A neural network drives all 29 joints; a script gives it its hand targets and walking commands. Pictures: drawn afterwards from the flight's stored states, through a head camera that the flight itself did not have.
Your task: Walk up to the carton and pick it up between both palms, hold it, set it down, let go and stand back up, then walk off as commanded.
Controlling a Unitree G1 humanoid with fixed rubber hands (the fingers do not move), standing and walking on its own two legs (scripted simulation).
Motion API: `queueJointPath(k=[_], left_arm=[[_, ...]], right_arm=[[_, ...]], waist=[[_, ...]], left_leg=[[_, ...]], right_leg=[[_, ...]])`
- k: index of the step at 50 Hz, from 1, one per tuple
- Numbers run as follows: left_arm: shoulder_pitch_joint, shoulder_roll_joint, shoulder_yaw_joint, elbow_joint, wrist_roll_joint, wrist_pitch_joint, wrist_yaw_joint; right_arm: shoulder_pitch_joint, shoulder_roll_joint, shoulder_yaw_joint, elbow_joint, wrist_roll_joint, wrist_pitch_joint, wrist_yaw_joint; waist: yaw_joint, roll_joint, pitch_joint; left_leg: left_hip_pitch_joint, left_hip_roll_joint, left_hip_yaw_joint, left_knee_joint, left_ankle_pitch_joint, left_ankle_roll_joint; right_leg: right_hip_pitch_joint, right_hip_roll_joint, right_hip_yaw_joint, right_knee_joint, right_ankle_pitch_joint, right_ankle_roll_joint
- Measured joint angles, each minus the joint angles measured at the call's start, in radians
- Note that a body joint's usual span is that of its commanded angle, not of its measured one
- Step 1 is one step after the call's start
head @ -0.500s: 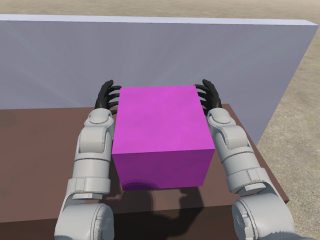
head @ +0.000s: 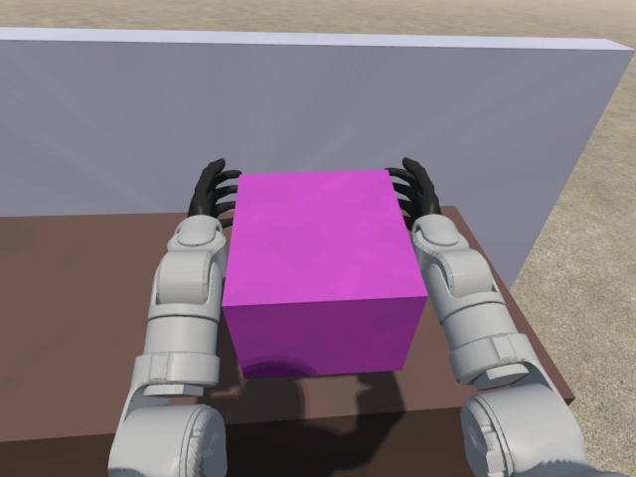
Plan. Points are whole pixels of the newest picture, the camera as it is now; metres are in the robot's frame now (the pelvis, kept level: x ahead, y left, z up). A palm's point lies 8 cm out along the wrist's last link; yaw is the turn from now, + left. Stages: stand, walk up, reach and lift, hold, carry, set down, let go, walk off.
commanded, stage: hold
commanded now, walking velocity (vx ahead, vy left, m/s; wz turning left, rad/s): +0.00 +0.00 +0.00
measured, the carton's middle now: (319, 270) +0.32 -0.01 +0.16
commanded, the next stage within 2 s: set down in 0.68 s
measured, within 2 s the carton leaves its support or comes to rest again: neither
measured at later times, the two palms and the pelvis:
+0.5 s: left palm (206, 221) +0.37 +0.12 +0.19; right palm (422, 219) +0.37 -0.15 +0.19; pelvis +0.00 +0.00 +0.00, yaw +0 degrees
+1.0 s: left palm (207, 213) +0.39 +0.12 +0.19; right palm (420, 216) +0.38 -0.15 +0.19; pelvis +0.00 +0.00 +0.00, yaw +0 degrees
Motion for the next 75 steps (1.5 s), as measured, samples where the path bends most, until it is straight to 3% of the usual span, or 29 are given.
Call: queueJointPath(k=[39, 44, 51, 63, 75], left_arm=[[-0.007, 0.0, 0.003, 0.0, 0.0, -0.004, 0.0], [-0.031, 0.0, 0.028, 0.012, 0.005, -0.051, -0.007], [-0.064, -0.01, 0.095, 0.151, 0.074, -0.176, -0.084], [0.008, -0.011, 0.022, 0.158, 0.074, -0.318, -0.08], [0.026, -0.01, -0.009, 0.159, 0.074, -0.344, -0.073]], right_arm=[[-0.005, 0.001, -0.003, 0.008, 0.0, -0.013, 0.003], [-0.033, 0.023, -0.05, 0.049, 0.0, -0.081, 0.013], [-0.035, 0.083, -0.175, 0.154, -0.071, -0.2, 0.043], [0.086, 0.088, -0.143, 0.092, -0.076, -0.334, 0.036], [0.13, 0.079, -0.118, 0.059, -0.076, -0.356, 0.023]], waist=[[0.0, 0.0, 0.0], [0.0, 0.0, 0.0], [0.0, -0.018, 0.025], [0.0, -0.028, 0.08], [0.0, -0.033, 0.08]], left_leg=[[0.0, 0.0, -0.001, 0.0, 0.0, 0.0], [0.0, 0.0, -0.001, 0.0, 0.0, 0.0], [0.027, 0.0, -0.001, -0.014, -0.002, 0.0], [0.032, 0.0, -0.001, -0.021, -0.012, 0.0], [0.032, 0.0, -0.001, -0.021, -0.02, 0.001]], right_leg=[[0.0, 0.0, 0.0, 0.0, 0.0, 0.0], [0.0, 0.0, 0.0, 0.0, 0.0, 0.0], [0.024, 0.0, 0.0, -0.006, -0.006, -0.002], [0.035, 0.0, 0.0, -0.025, -0.01, 0.0], [0.04, 0.0, 0.0, -0.037, -0.012, 0.004]])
